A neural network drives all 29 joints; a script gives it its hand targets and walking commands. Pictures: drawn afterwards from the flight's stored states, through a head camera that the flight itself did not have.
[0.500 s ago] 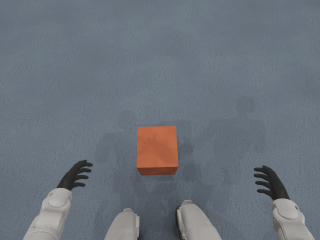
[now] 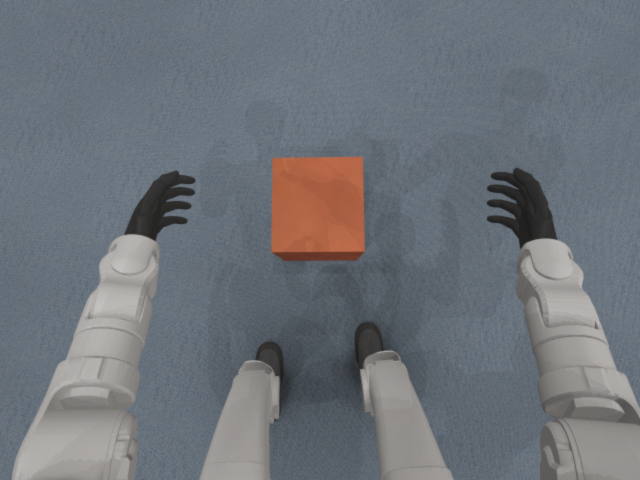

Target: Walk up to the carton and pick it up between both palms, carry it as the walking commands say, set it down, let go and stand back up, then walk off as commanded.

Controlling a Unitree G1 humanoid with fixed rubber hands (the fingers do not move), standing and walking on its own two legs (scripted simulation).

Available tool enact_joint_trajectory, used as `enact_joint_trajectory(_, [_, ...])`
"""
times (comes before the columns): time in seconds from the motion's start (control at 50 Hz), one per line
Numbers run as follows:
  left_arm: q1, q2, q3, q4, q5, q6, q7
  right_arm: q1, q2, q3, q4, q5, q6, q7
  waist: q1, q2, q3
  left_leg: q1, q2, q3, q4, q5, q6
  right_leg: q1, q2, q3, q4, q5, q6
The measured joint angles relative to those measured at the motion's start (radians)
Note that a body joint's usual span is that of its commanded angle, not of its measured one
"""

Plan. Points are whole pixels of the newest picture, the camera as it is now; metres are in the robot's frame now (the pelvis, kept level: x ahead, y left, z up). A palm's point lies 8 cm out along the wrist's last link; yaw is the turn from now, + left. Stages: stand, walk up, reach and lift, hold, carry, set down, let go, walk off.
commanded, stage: reach and lift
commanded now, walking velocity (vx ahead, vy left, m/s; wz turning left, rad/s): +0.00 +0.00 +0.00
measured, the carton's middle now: (319, 214) +0.50 +0.03 -0.58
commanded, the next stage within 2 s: none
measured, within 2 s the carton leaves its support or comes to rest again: neither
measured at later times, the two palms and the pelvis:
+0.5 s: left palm (192, 152) +0.51 +0.21 -0.18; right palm (464, 137) +0.53 -0.18 -0.16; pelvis -0.01 +0.00 -0.02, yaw +1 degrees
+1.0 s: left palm (211, 160) +0.52 +0.20 -0.23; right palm (431, 155) +0.53 -0.16 -0.24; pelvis -0.06 +0.02 -0.08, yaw +4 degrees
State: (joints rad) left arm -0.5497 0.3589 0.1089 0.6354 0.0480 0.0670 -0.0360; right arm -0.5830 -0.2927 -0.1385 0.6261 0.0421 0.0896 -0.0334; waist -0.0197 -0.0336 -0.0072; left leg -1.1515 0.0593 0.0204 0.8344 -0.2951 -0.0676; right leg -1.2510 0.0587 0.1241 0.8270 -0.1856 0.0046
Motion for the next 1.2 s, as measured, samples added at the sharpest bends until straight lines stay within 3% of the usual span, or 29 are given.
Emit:
enact_joint_trajectory(0.26, [-0.426,0.0,0.092,0.094,-0.004,0.109,-0.001,-0.404,0.003,-0.012,0.058,0.005,0.128,-0.025,0.0,0.0,0.069,-0.183,-0.003,-0.005,0.033,0.044,0.0,-0.171,0.0,0.0,0.01,0.054,0.004])
enact_joint_trajectory(0.54, [-0.643,0.0,0.142,0.089,-0.004,0.119,0.003,-0.674,0.009,-0.083,0.04,-0.015,0.137,-0.027,0.0,0.0,0.249,-0.203,-0.003,-0.005,0.034,0.022,0.002,-0.191,-0.001,-0.001,0.011,0.035,0.004])
enact_joint_trajectory(0.68, [-0.725,-0.002,0.143,-0.035,-0.005,0.116,0.063,-0.726,0.011,-0.125,-0.069,-0.026,0.133,-0.027,0.0,-0.001,0.545,-0.096,-0.01,-0.008,0.034,0.029,0.013,-0.082,-0.006,0.0,0.011,0.056,0.004])
enact_joint_trajectory(0.84, [-0.804,-0.03,0.143,-0.065,-0.038,0.166,0.134,-0.775,0.005,-0.141,-0.073,-0.026,0.137,-0.028,0.0,-0.002,0.533,-0.206,-0.032,-0.015,0.089,0.043,0.023,-0.177,-0.022,0.0,0.053,0.062,0.004])
enact_joint_trajectory(0.92, [-0.897,-0.039,0.143,-0.026,-0.038,0.197,0.144,-0.921,-0.038,-0.167,0.113,-0.069,0.139,-0.021,0.0,-0.002,0.519,-0.276,-0.044,-0.018,0.222,0.009,0.022,-0.242,-0.027,0.0,0.185,0.005,0.004])
enact_joint_trajectory(1.04, [-0.977,-0.077,0.143,0.221,-0.038,0.212,0.144,-0.973,-0.07,-0.215,0.35,-0.122,0.137,-0.009,0.0,-0.001,0.282,-0.544,-0.059,-0.025,0.436,-0.049,0.012,-0.521,-0.027,-0.001,0.417,-0.056,0.012])
enact_joint_trajectory(1.1, [-0.979,-0.078,0.146,0.311,-0.038,0.203,0.14,-0.974,-0.07,-0.217,0.4,-0.133,0.136,-0.008,0.0,-0.001,0.205,-0.657,-0.065,-0.028,0.53,-0.079,0.004,-0.639,-0.027,-0.001,0.52,-0.088,0.022])
enact_joint_trajectory(1.2, [-0.982,-0.078,0.148,0.326,-0.038,0.149,0.14,-0.979,-0.07,-0.217,0.408,-0.133,0.1,-0.021,0.0,-0.001,0.229,-0.766,-0.074,-0.031,0.653,-0.122,-0.009,-0.758,-0.027,-0.001,0.657,-0.132,0.025])
